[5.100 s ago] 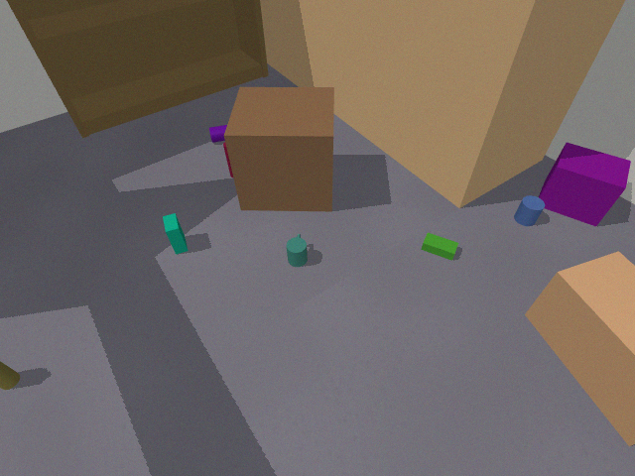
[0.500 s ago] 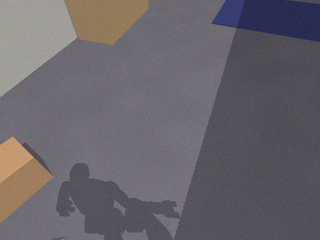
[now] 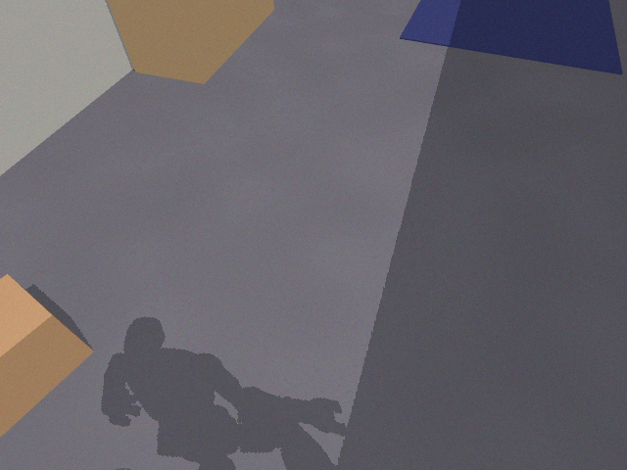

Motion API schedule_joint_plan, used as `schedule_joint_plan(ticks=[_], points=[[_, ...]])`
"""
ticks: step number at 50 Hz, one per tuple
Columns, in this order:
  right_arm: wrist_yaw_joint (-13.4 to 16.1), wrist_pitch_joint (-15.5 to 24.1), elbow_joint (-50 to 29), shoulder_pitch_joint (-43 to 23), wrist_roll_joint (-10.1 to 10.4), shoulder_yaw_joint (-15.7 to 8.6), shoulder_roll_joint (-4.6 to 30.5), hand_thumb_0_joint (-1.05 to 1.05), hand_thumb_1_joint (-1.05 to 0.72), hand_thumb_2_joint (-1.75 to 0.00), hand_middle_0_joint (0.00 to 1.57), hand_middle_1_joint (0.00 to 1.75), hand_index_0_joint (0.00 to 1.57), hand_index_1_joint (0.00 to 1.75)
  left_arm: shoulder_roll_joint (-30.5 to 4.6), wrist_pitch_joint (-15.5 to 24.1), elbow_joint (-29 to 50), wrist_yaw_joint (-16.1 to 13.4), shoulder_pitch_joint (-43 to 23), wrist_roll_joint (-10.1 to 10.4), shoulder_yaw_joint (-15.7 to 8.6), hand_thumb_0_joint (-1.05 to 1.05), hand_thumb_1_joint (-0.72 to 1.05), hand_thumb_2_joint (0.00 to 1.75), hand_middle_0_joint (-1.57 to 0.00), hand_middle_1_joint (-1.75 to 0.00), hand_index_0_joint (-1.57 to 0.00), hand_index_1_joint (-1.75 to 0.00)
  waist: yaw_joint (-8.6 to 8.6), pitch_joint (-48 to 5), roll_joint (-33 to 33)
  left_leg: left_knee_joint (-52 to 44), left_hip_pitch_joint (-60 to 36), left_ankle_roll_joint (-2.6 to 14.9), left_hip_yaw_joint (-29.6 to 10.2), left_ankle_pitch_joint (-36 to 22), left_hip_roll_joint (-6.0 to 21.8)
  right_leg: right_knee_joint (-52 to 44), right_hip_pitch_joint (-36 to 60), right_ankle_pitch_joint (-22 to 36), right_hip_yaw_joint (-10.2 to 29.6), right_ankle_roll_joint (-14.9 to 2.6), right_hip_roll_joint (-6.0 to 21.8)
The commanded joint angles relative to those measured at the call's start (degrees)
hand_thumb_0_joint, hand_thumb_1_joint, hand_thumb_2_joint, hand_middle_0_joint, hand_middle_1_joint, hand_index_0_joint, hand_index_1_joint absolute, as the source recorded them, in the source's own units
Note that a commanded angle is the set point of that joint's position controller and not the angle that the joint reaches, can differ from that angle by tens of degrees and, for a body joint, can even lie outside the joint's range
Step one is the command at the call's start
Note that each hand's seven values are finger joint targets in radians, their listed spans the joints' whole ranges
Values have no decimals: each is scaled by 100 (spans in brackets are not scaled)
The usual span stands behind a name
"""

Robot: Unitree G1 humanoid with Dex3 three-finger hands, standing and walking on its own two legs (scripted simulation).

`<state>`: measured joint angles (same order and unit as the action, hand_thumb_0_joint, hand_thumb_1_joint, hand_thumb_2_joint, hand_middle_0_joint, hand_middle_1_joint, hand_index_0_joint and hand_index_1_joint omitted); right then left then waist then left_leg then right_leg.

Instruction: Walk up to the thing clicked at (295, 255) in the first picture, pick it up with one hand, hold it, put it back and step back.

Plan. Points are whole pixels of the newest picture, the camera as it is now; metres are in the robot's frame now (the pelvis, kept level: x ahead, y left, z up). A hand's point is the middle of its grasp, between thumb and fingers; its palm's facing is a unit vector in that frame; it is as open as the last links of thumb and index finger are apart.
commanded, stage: walk up
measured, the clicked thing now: out of the picture -0.61 +0.79 -0.72
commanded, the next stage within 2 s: stand in 0.22 s
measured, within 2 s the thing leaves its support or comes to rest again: neither
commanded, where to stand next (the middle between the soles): +0.06 +0.03 m, yaw +4 degrees
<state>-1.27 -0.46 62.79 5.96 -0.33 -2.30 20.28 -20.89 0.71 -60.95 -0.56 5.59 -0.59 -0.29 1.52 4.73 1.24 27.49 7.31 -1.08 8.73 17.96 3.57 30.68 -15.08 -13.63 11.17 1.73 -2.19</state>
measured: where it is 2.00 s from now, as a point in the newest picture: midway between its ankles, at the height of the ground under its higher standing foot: outside the picture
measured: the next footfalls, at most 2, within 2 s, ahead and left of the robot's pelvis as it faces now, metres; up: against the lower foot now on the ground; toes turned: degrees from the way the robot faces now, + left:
none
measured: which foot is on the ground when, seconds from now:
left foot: down 0.00-1.00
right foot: down 0.00-1.00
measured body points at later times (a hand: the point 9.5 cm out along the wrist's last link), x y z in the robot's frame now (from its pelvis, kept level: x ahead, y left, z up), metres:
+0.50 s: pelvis +0.00 +0.00 +0.01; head +0.02 +0.00 +0.46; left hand +0.10 +0.30 -0.12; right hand +0.10 -0.30 -0.12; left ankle -0.04 +0.13 -0.74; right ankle +0.04 -0.14 -0.74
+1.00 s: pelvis +0.00 +0.00 +0.01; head +0.01 +0.00 +0.46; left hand +0.05 +0.30 -0.12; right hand +0.10 -0.30 -0.12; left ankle -0.04 +0.13 -0.74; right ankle +0.04 -0.14 -0.74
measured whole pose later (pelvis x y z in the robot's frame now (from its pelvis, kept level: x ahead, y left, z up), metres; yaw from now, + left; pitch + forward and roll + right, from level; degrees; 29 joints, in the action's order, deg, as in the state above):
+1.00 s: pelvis +0.00 +0.00 +0.01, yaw +4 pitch -2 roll +0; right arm -0.8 0.0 64.7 5.7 -0.4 -1.6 19.9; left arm -19.7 0.7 -65.4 0.0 6.7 -0.7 0.1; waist 0.6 2.8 -0.1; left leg 19.0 4.5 -1.2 4.6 12.5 2.4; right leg 20.1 -9.4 -8.8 7.0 1.9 -0.2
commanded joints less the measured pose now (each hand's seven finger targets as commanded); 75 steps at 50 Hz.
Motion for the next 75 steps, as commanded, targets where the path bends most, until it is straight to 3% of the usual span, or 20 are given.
schedule_joint_plan(ticks=[1, 5, 10, 11, 12, 14, 20, 23, 32, 35, 38, 46, 51, 57, 65, 72, 75], points=[[116, 91, -493, -404, -27, -329, 1456, 0, -90, -90, 20, 30, 20, 30, -1121, 82, 368, -81, -146, 18, -249, 0, 90, 90, -20, -30, -20, -30, -49, -502, -512, -626, -249, 517, -603, -578, 715, -72, -19, 1663, -189, -390, 281], [104, 56, -574, -444, 2, -331, 1364, 0, -90, -90, 20, 30, 20, 30, -1215, 89, 383, -80, -170, -15, -265, 0, 90, 90, -20, -30, -20, -30, -34, -388, -257, -461, -72, 471, -547, -34, 568, -233, 6, 1614, 41, -462, 344], [80, 58, -539, -255, 25, -302, 1232, 0, -90, -90, 20, 30, 20, 30, -1317, 134, 479, -94, -268, -41, -259, 0, 90, 90, -20, -30, -20, -30, 69, -630, 237, -167, -381, 334, -509, 24, 214, -731, -146, 1543, 833, -702, 673], [105, 57, -415, -96, 38, -212, 1086, 0, -90, -90, 20, 30, 20, 30, -1261, 141, 338, -71, -400, -2, -260, 0, 90, 90, -20, -30, -20, -30, 151, -801, 212, -425, -478, 310, -751, -716, 338, -765, 78, 1935, 538, -511, 803], [121, 77, -405, -151, 27, -229, 1190, 0, -90, -90, 20, 30, 20, 30, -1176, 137, 350, -59, -354, 29, -246, 0, 90, 90, -20, -30, -20, -30, 87, -910, 97, -547, -583, 335, -762, -1245, 476, -620, 249, 2353, 312, -411, 684], [147, 103, -370, -247, 9, -266, 1303, 0, -90, -90, 20, 30, 20, 30, -1130, 124, 272, -64, -167, 50, -235, 0, 90, 90, -20, -30, -20, -30, -4, -1205, 36, -398, -843, 313, -652, -1904, 516, -485, 493, 2923, 37, -333, 630], [163, 109, -281, -370, -24, -205, 1284, 0, -90, -90, 20, 30, 20, 30, -1068, 66, 138, -58, -313, 44, -208, 0, 90, 90, -20, -30, -20, -30, -40, -904, -138, -789, -702, 270, -652, -1665, 524, -723, 509, 2407, -81, -312, 640], [155, 121, -263, -429, -33, -176, 1237, 0, -90, -90, 20, 30, 20, 30, -1070, 54, 97, -47, -381, 41, -206, 0, 90, 90, -20, -30, -20, -30, -58, -699, -211, -1058, -469, 262, -742, -1024, 523, -878, 521, 1842, -82, -292, 610], [138, 164, -226, -446, -32, -187, 1200, 0, -90, -90, 20, 30, 20, 30, -1081, 86, -27, -18, -345, 10, -199, 0, 90, 90, -20, -30, -20, -30, -62, -577, -132, -1217, -456, 253, -823, -609, 492, -1153, 435, 1433, -115, -247, 658], [132, 159, -214, -385, -33, -187, 1188, 0, -90, -90, 20, 30, 20, 30, -1066, 108, -23, -22, -329, 6, -200, 0, 90, 90, -20, -30, -20, -30, -50, -590, -83, -1186, -535, 261, -843, -693, 481, -1206, 408, 1534, -94, -253, 693], [128, 164, -197, -244, -24, -179, 1161, 0, -90, -90, 20, 30, 20, 30, -1113, 135, -27, -31, -305, 17, -203, 0, 90, 90, -20, -30, -20, -30, -1, -776, -52, -1108, -617, 240, -838, -1147, 474, -1197, 521, 1911, -96, -257, 746], [125, 165, -176, -270, -20, -148, 1159, 0, -90, -90, 20, 30, 20, 30, -1083, 125, -65, -30, -165, 14, -165, 0, 90, 90, -20, -30, -20, -30, -61, -645, -85, -1146, -525, 234, -889, -1030, 456, -1257, 505, 1738, -119, -256, 757], [118, 159, -153, -248, -20, -154, 1186, 0, -90, -90, 20, 30, 20, 30, -1109, 116, -69, -22, -162, 17, -167, 0, 90, 90, -20, -30, -20, -30, -78, -536, -75, -1190, -419, 220, -954, -651, 429, -1334, 403, 1212, -122, -262, 730], [119, 178, -147, -144, -37, -143, 1186, 0, -90, -90, 20, 30, 20, 30, -1119, 106, -63, -9, -188, 11, -181, 0, 90, 90, -20, -30, -20, -30, -73, -526, -126, -1261, -221, 222, -998, -637, 448, -1295, 571, 1277, -128, -286, 756], [126, 209, -147, -74, -21, -121, 1188, 0, -90, -90, 20, 30, 20, 30, -1142, 107, -43, -5, -170, 21, -175, 0, 90, 90, -20, -30, -20, -30, -91, -623, -126, -1236, -261, 217, -1038, -1090, 467, -1234, 726, 1519, -182, -282, 791], [124, 181, -140, -76, -24, -127, 1206, 0, -90, -90, 20, 30, 20, 30, -1152, 96, -32, -10, -176, 6, -169, 0, 90, 90, -20, -30, -20, -30, -73, -489, -115, -1234, -256, 220, -1056, -609, 442, -1338, 488, 1085, -192, -288, 778], [116, 195, -147, -68, -21, -116, 1220, 0, -90, -90, 20, 30, 20, 30, -1107, 103, -33, -6, -157, 22, -159, 0, 90, 90, -20, -30, -20, -30, -110, -512, -164, -1255, -152, 234, -1090, -838, 454, -1298, 675, 1304, -205, -269, 792]])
